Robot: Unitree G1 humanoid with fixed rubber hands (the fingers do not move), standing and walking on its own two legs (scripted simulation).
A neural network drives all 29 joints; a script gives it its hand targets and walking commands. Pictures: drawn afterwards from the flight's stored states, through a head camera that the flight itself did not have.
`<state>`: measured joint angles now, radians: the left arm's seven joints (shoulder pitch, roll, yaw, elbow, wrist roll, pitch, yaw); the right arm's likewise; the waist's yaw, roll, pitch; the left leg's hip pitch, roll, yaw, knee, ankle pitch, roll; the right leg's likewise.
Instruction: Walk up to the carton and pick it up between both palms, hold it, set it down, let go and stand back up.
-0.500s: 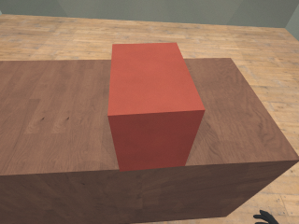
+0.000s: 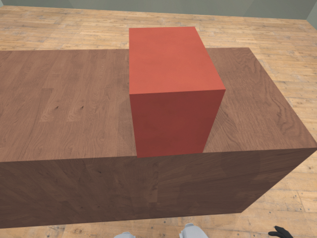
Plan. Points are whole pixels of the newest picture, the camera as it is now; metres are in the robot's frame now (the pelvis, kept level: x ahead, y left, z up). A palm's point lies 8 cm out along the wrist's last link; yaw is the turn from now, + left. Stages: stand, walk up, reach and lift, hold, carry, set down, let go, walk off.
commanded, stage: walk up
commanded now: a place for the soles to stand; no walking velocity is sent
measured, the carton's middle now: (166, 91) +0.50 -0.02 +0.10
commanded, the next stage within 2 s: reach and lift in 1.88 s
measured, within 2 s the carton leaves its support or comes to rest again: neither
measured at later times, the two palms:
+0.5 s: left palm out of the picture +0.12 +0.34 -0.07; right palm out of the picture +0.13 -0.30 -0.05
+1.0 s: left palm out of the picture +0.14 +0.33 -0.06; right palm out of the picture +0.14 -0.32 -0.07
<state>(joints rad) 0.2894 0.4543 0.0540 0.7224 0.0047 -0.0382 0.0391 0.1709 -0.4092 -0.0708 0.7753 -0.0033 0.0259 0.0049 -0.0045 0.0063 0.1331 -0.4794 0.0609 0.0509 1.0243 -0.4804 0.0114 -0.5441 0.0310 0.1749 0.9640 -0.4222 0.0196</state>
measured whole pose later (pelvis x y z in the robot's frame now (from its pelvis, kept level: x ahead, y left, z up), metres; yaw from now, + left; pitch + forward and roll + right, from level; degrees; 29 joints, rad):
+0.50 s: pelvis +0.03 +0.02 +0.02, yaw -1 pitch -3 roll -3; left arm 0.30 0.45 0.05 0.72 0.00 -0.07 0.05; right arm 0.19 -0.41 -0.07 0.78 0.00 -0.03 0.01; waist -0.01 0.01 0.11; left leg -0.41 0.07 0.06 0.94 -0.48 0.04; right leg -0.45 0.03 0.15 0.95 -0.52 0.03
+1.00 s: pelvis +0.04 +0.00 +0.02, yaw -1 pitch -2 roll -1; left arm 0.30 0.45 0.05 0.72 0.00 -0.08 0.04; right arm 0.19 -0.41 -0.07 0.78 0.00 -0.01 0.01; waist -0.01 0.01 0.10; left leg -0.40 0.07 0.07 0.93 -0.50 0.00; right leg -0.44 0.03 0.14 0.89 -0.42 0.04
